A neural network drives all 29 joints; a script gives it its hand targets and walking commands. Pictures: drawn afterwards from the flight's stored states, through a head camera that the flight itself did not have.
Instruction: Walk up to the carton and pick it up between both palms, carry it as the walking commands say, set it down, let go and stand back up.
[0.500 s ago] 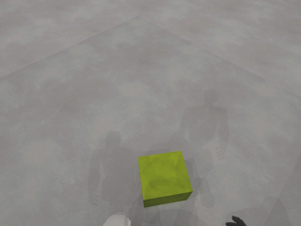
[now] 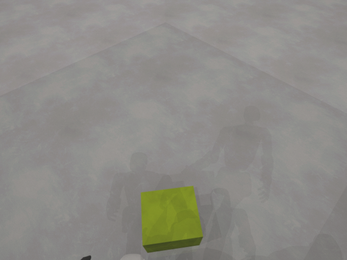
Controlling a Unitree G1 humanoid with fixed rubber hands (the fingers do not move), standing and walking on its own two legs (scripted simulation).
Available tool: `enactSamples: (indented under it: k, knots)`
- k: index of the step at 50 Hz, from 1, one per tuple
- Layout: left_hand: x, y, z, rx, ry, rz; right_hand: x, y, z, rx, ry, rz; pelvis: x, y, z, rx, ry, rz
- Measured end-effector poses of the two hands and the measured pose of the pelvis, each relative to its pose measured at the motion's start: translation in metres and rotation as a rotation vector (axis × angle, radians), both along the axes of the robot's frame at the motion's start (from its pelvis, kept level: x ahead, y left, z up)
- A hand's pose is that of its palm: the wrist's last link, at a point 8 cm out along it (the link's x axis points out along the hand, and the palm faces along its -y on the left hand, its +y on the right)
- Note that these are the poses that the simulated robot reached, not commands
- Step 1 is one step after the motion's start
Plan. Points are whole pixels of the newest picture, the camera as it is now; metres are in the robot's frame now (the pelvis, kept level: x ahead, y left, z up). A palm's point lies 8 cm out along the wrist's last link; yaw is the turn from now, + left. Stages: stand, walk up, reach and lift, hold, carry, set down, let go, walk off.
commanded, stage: walk up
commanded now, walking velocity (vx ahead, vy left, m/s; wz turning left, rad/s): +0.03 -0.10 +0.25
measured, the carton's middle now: (170, 219) +0.39 +0.03 -0.66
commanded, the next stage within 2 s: stand in 1.94 s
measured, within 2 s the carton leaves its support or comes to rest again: neither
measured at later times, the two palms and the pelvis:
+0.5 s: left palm out of the picture +0.02 +0.24 -0.13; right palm out of the picture +0.07 -0.27 -0.12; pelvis -0.03 -0.02 +0.00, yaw +4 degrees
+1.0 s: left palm out of the picture -0.04 +0.22 -0.13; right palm out of the picture +0.07 -0.27 -0.11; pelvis -0.05 -0.03 +0.00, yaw +9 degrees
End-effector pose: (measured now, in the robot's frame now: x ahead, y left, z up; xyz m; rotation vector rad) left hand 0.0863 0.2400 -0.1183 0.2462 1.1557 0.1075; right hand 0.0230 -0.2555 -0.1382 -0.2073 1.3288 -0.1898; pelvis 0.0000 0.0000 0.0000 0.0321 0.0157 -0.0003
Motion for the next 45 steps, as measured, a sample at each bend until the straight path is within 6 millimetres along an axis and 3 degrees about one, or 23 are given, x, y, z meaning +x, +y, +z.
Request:
enactSamples:
  k: [7, 11, 15, 18, 21, 25, 29, 34, 40, 45]
  knots:
    - [-0.019, -0.022, -0.007, -0.026, 0.000, 0.083, 0.068, -0.005, 0.003, 0.012, -0.113, 0.093, 0.000, -0.011, -0.002, -0.006, 0.002, 0.049]
    - [-0.036, -0.015, -0.009, -0.019, 0.006, 0.122, 0.106, 0.004, 0.011, 0.013, -0.202, 0.153, -0.005, -0.010, -0.003, -0.014, -0.003, 0.062]
    - [-0.048, 0.000, -0.014, -0.012, 0.001, 0.139, 0.122, 0.014, 0.019, -0.001, -0.258, 0.192, -0.011, -0.004, -0.006, -0.035, -0.012, 0.084]
    - [-0.054, 0.009, -0.017, -0.007, 0.003, 0.139, 0.110, 0.014, 0.022, -0.016, -0.252, 0.191, -0.015, -0.002, -0.007, -0.043, -0.028, 0.088]
    - [-0.059, 0.011, -0.013, -0.005, 0.017, 0.126, 0.083, 0.004, 0.024, -0.033, -0.209, 0.169, -0.020, -0.006, -0.002, -0.049, -0.030, 0.082]
    - [-0.065, 0.004, -0.008, 0.005, 0.027, 0.110, 0.047, -0.014, 0.019, -0.031, -0.144, 0.143, -0.027, -0.019, 0.000, -0.041, -0.017, 0.075]
    - [-0.075, -0.010, -0.002, 0.034, 0.028, 0.116, 0.024, -0.031, 0.008, -0.006, -0.104, 0.132, -0.034, -0.038, -0.001, -0.023, -0.020, 0.077]
    - [-0.090, -0.028, 0.011, 0.039, 0.017, 0.133, 0.016, -0.039, 0.009, 0.032, -0.095, 0.137, -0.042, -0.051, 0.007, 0.004, -0.031, 0.085]
    - [-0.098, -0.042, 0.008, 0.014, -0.005, 0.155, 0.007, -0.041, 0.009, 0.039, -0.084, 0.150, -0.050, -0.053, 0.007, 0.001, -0.038, 0.101]
    - [-0.114, -0.038, 0.001, -0.013, 0.000, 0.197, 0.020, -0.030, 0.015, 0.036, -0.098, 0.198, -0.053, -0.046, 0.006, -0.021, -0.040, 0.134]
